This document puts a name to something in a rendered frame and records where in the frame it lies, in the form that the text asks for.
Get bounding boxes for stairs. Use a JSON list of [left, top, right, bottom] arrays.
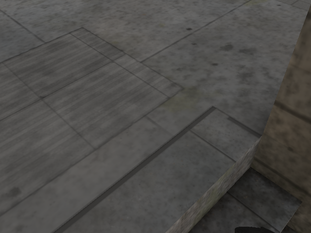
[[165, 136, 302, 233]]

